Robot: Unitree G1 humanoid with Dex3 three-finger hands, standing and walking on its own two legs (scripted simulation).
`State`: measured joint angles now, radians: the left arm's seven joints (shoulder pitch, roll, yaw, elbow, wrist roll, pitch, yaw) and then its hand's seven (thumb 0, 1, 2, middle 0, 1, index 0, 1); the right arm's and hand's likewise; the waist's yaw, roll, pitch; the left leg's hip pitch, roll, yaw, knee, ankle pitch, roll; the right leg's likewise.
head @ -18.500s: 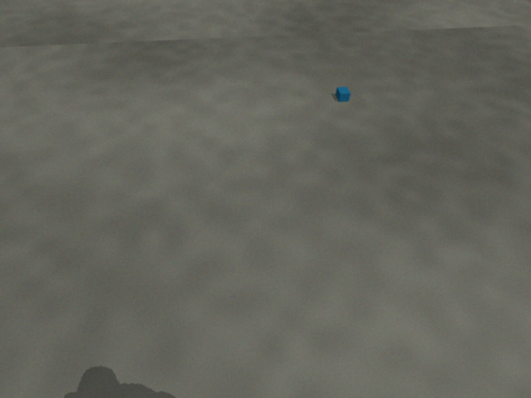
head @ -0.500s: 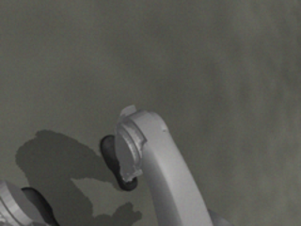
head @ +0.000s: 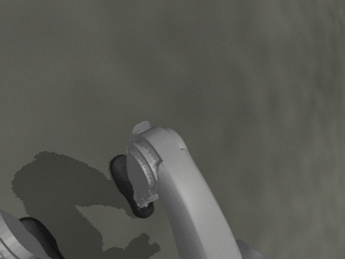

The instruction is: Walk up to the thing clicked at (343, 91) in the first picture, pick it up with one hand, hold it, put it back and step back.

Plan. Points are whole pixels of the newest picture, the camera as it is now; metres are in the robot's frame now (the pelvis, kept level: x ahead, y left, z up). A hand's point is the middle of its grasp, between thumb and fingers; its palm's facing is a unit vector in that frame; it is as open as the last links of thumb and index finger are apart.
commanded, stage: close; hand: left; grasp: from above
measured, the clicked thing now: out of the picture +0.47 +0.34 -0.29
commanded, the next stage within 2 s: settle in 1.22 s
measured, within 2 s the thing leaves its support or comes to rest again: leaves its support in 1.64 s
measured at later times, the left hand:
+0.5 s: hand out of the picture +0.47 +0.33 -0.26, palm faces -0.28 -0.34 -0.90, open 11.5 cm
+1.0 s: hand out of the picture +0.47 +0.33 -0.26, palm faces -0.27 -0.34 -0.90, open 11.3 cm
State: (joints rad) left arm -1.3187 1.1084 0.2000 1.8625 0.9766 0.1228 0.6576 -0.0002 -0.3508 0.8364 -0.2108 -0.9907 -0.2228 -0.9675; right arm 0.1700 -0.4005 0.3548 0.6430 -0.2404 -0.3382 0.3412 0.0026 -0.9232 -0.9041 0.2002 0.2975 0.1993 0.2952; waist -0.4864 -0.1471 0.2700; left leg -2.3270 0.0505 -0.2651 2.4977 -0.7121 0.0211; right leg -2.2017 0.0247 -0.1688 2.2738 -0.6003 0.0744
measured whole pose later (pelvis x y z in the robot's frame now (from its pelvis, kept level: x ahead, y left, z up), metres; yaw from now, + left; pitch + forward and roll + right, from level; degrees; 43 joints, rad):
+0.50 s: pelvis +0.00 +0.00 +0.00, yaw +0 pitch +28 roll -16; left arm -1.30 1.10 0.20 1.85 0.97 0.11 0.65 0.00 -0.13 0.65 -0.39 -0.82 -0.44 -0.80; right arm 0.16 -0.40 0.36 0.64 -0.24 -0.34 0.33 0.00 -0.92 -0.90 0.20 0.30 0.20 0.30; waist -0.48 -0.15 0.28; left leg -2.32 0.05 -0.27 2.49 -0.71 0.01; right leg -2.20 0.02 -0.17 2.27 -0.59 0.07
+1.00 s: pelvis +0.00 +0.00 +0.00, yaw +0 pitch +29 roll -16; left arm -1.30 1.10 0.20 1.85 0.96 0.11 0.66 0.01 -0.09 0.56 -0.45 -0.68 -0.52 -0.66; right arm 0.17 -0.40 0.35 0.65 -0.24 -0.34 0.33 0.00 -0.91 -0.90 0.20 0.30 0.20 0.29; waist -0.48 -0.15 0.27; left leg -2.32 0.05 -0.27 2.48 -0.70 0.01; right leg -2.20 0.02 -0.17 2.26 -0.59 0.06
